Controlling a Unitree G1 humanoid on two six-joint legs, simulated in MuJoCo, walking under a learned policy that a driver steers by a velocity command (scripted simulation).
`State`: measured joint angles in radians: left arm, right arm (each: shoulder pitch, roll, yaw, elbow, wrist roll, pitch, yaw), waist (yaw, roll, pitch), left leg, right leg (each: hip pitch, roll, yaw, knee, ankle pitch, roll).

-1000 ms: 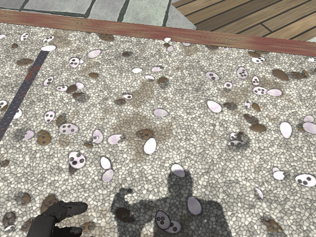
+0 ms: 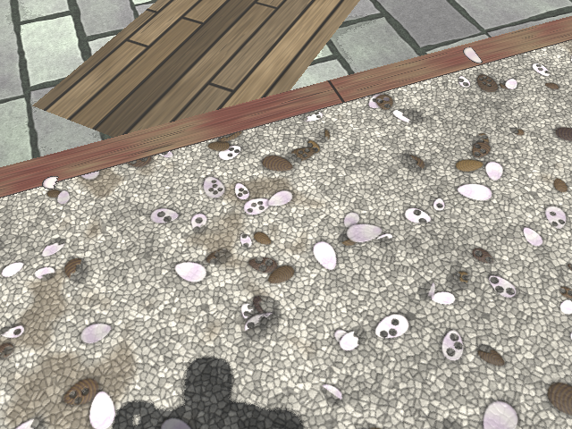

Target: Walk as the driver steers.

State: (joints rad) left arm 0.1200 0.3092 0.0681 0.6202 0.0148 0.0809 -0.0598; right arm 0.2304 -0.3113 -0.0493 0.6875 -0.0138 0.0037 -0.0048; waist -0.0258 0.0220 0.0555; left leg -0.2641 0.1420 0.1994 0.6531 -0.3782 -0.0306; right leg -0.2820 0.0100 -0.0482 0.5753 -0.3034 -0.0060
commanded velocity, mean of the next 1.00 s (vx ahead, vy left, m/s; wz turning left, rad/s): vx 0.06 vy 0.00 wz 0.56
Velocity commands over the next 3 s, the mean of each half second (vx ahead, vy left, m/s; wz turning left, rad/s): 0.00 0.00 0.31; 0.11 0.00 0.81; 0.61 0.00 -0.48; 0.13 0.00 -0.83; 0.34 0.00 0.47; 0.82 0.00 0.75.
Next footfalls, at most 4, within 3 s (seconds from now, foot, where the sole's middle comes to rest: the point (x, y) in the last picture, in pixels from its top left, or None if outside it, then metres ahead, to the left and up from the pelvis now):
0.44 left None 0.03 0.09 -0.76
0.96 right None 0.15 -0.05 -0.76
1.34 left None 0.19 0.27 -0.76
1.74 right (233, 407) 0.50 0.15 -0.76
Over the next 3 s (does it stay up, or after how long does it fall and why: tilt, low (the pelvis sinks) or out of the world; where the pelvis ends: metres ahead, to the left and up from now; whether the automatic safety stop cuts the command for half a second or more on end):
stays up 0.81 0.37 -0.01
